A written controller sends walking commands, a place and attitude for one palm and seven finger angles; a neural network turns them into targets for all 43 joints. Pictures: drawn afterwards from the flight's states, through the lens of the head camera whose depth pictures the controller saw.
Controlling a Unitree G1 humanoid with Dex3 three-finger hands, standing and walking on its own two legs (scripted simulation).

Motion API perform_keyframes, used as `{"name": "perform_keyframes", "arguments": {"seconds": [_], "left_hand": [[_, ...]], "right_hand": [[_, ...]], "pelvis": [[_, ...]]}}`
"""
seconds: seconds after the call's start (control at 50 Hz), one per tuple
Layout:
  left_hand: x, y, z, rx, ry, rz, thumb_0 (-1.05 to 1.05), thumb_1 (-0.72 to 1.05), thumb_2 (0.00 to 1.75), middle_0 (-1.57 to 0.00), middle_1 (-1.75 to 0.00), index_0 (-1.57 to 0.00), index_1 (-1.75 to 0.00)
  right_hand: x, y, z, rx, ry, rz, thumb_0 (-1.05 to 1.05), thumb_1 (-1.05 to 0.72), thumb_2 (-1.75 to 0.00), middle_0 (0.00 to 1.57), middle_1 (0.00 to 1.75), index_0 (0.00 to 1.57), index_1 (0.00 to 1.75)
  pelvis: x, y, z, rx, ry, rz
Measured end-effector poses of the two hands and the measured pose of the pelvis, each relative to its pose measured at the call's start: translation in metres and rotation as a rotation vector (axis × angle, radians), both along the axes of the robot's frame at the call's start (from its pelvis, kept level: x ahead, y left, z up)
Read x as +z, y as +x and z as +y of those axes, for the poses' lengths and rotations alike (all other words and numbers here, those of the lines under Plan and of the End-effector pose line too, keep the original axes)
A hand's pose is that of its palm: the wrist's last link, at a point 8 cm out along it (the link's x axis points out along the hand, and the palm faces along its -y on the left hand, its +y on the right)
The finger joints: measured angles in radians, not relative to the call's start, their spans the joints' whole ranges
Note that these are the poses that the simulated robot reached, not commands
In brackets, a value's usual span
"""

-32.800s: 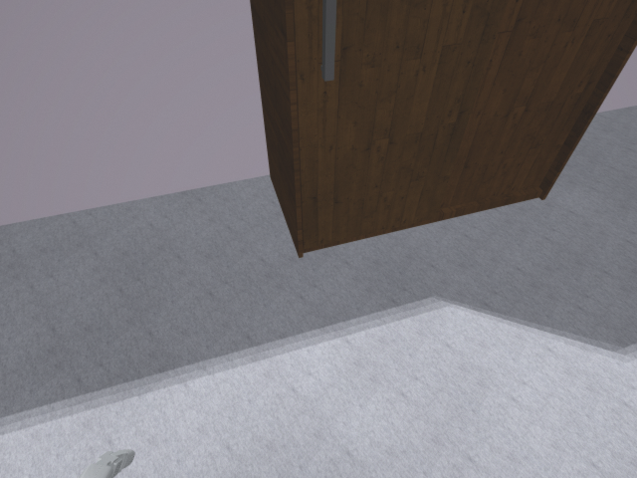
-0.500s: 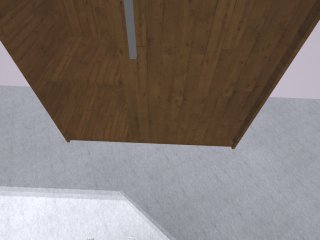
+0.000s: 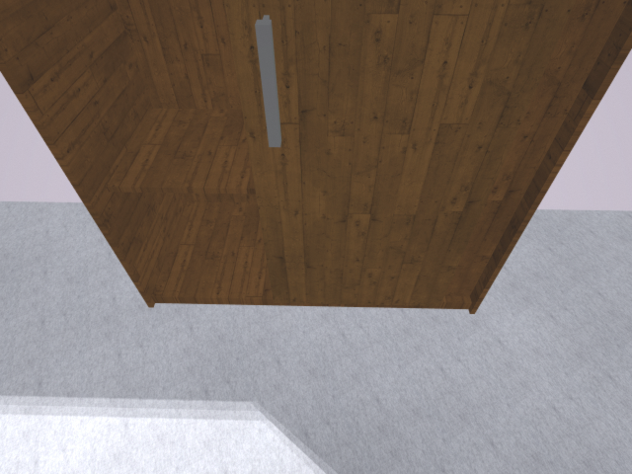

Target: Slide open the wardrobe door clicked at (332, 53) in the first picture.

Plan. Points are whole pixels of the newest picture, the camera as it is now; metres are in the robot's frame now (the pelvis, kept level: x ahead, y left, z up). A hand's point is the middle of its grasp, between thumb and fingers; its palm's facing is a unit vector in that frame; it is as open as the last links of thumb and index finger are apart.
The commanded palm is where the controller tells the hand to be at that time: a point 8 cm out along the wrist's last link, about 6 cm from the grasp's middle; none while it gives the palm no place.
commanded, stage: let the arm hang, fingers relaxed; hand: left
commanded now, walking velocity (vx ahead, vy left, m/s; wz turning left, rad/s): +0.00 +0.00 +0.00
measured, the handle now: (271, 85) +0.77 +0.13 +0.12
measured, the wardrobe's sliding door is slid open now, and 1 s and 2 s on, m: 0.46 0.46 0.46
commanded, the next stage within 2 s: look to check the result in 0.22 s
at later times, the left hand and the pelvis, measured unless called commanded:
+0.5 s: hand out of the picture +0.11 +0.24 -0.16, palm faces -0.03 -0.95 -0.32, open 7.3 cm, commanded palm none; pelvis +0.03 +0.00 +0.00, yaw +0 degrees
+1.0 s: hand out of the picture +0.14 +0.23 -0.15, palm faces -0.04 -0.94 -0.33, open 7.3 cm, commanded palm none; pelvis +0.04 -0.01 +0.00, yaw +0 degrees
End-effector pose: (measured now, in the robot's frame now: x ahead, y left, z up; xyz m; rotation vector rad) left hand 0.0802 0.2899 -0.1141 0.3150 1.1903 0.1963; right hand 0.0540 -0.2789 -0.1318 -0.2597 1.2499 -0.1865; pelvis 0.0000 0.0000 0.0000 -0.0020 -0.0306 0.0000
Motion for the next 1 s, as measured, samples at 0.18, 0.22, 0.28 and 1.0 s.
{"name": "perform_keyframes", "arguments": {"seconds": [0.18,0.22,0.28,1.0], "left_hand": [[-0.005,0.010,-0.004,-0.010,-0.027,0.012,0.00,0.91,0.90,-0.21,-0.30,-0.21,-0.30],[-0.007,0.011,-0.005,-0.009,-0.032,0.020,0.00,0.91,0.90,-0.21,-0.30,-0.21,-0.30],[-0.008,0.012,-0.006,-0.008,-0.034,0.030,0.01,0.91,0.90,-0.21,-0.30,-0.21,-0.30],[-0.001,0.053,-0.020,-0.020,-0.016,0.004,0.01,0.91,0.90,-0.21,-0.30,-0.21,-0.30]], "right_hand": [[0.012,0.028,-0.011,0.023,-0.043,-0.028,0.00,-0.91,-0.90,0.20,0.30,0.20,0.30],[0.014,0.032,-0.012,0.026,-0.048,-0.028,0.00,-0.91,-0.90,0.20,0.30,0.20,0.30],[0.015,0.037,-0.013,0.030,-0.052,-0.025,0.00,-0.90,-0.90,0.20,0.30,0.20,0.30],[0.011,0.058,-0.024,0.019,-0.040,-0.004,0.01,-0.90,-0.90,0.20,0.30,0.21,0.30]], "pelvis": [[0.002,0.009,0.001,0.002,0.002,0.007],[0.002,0.011,0.001,0.003,0.002,0.008],[0.003,0.015,0.001,0.004,0.002,0.009],[0.005,0.044,-0.014,0.000,0.003,0.013]]}}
